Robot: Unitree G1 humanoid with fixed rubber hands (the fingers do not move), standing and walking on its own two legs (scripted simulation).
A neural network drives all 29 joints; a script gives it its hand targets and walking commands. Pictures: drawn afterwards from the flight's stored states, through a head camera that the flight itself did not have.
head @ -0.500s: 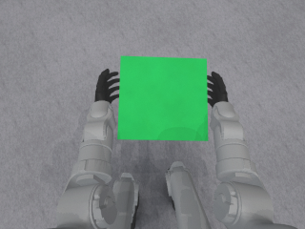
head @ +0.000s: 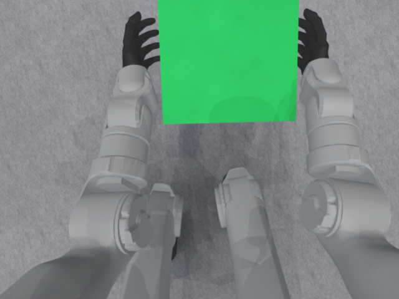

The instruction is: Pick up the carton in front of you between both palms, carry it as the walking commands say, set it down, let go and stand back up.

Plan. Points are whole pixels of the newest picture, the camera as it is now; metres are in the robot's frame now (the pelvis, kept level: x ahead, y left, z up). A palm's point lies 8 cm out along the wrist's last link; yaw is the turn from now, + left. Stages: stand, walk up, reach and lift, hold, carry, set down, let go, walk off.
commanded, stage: set down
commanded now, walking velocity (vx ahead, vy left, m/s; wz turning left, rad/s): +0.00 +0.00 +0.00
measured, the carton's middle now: (220, 72) +0.51 -0.12 -0.20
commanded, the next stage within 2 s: none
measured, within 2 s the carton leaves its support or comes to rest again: rests again in 0.92 s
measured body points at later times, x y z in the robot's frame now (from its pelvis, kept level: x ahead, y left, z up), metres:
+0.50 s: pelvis -0.01 -0.01 -0.07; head +0.34 -0.08 +0.19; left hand +0.55 +0.02 -0.22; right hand +0.52 -0.28 -0.23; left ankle +0.08 +0.12 -0.44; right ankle +0.13 -0.12 -0.44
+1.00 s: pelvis -0.01 +0.00 -0.09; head +0.36 -0.06 +0.16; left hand +0.55 +0.04 -0.26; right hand +0.51 -0.27 -0.27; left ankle +0.08 +0.12 -0.44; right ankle +0.13 -0.12 -0.44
